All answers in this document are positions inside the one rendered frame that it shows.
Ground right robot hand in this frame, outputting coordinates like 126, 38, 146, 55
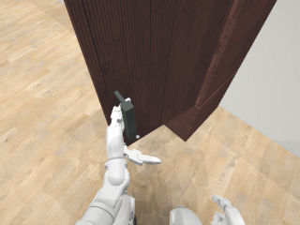
211, 194, 246, 225

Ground robot thigh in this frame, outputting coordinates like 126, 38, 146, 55
113, 194, 135, 225
170, 207, 202, 225

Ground robot left forearm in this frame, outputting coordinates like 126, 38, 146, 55
75, 158, 130, 225

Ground cupboard door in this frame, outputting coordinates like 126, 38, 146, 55
64, 0, 234, 146

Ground robot right thigh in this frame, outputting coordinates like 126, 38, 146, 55
170, 207, 202, 225

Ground handle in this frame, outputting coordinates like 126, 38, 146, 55
114, 91, 137, 141

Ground robot left thigh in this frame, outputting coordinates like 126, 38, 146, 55
113, 194, 135, 225

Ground left robot hand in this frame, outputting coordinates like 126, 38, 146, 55
106, 97, 161, 166

